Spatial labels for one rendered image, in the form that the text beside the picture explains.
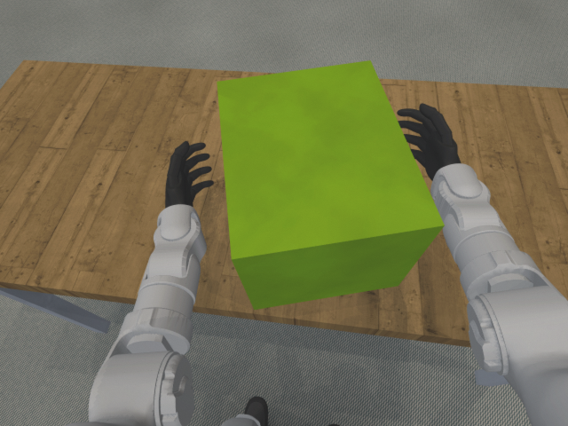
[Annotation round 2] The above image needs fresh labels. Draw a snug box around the robot left forearm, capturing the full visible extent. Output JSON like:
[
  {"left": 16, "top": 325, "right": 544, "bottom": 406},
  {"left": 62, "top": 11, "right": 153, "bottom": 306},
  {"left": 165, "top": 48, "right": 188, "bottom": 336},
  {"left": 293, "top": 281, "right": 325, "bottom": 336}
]
[{"left": 89, "top": 204, "right": 207, "bottom": 421}]

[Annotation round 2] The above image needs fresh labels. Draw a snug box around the right robot upper arm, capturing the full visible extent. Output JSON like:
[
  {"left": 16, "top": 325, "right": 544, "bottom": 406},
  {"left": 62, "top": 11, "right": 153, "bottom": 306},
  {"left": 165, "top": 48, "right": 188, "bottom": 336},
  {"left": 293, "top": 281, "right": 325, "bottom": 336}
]
[{"left": 467, "top": 286, "right": 568, "bottom": 426}]

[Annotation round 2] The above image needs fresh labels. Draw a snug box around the robot left hand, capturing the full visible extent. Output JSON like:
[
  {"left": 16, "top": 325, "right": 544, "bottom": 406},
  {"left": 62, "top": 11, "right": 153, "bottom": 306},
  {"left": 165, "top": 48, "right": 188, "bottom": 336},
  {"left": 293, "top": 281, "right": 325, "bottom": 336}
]
[{"left": 165, "top": 141, "right": 214, "bottom": 208}]

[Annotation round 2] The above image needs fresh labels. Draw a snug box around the left robot upper arm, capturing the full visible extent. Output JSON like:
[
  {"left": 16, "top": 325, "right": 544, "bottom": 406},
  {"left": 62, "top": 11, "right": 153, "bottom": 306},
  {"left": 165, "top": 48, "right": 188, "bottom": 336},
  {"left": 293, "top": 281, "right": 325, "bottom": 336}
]
[{"left": 64, "top": 351, "right": 194, "bottom": 426}]

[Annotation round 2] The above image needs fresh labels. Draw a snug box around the left robot foot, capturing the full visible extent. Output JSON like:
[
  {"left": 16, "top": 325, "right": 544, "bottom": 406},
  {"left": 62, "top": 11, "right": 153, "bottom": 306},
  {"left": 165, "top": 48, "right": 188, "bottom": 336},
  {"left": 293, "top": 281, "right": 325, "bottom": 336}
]
[{"left": 244, "top": 397, "right": 268, "bottom": 426}]

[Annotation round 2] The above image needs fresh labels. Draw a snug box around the robot right forearm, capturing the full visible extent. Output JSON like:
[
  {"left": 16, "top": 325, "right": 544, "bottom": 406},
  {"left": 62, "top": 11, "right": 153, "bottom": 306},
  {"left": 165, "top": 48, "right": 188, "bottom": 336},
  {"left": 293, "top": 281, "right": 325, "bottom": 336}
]
[{"left": 430, "top": 163, "right": 568, "bottom": 306}]

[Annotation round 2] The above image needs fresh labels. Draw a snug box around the carton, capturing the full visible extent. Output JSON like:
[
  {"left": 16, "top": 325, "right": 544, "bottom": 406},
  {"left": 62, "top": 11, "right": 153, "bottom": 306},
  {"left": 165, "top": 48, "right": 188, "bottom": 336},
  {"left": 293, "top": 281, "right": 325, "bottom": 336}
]
[{"left": 217, "top": 60, "right": 445, "bottom": 310}]

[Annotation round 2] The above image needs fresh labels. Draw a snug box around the table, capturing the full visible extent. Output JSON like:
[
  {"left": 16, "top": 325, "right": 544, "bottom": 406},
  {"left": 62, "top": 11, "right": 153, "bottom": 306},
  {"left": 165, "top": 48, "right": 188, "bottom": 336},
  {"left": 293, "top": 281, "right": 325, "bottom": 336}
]
[{"left": 0, "top": 60, "right": 568, "bottom": 386}]

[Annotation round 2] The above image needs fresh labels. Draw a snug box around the robot right hand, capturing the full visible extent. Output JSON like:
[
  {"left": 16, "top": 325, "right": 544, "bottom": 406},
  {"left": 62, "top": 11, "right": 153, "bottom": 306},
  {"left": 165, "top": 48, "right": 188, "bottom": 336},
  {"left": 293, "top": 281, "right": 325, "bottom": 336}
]
[{"left": 397, "top": 103, "right": 461, "bottom": 181}]

